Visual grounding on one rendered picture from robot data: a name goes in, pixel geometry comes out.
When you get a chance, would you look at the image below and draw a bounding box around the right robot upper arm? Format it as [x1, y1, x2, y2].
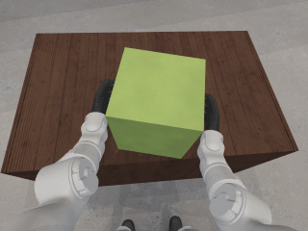
[209, 183, 297, 231]

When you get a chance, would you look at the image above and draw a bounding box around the left robot foot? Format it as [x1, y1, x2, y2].
[121, 219, 136, 231]

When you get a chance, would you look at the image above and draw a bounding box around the right robot forearm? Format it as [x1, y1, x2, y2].
[197, 130, 247, 202]

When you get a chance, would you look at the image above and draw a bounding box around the robot right hand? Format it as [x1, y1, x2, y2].
[204, 92, 219, 132]

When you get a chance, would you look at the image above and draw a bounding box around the robot left hand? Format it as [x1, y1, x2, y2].
[91, 78, 116, 115]

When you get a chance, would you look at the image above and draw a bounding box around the left robot forearm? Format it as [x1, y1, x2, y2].
[35, 112, 108, 199]

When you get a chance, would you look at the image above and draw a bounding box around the left robot upper arm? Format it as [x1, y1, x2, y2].
[2, 156, 99, 231]

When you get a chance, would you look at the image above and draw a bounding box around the robot foot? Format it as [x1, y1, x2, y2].
[121, 219, 136, 231]
[169, 216, 183, 231]

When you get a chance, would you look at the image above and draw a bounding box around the pedestal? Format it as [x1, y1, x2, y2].
[0, 31, 298, 187]

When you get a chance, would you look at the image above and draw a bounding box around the carton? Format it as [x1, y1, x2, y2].
[105, 47, 206, 159]

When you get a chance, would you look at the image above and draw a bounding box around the right robot foot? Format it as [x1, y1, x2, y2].
[169, 216, 183, 231]

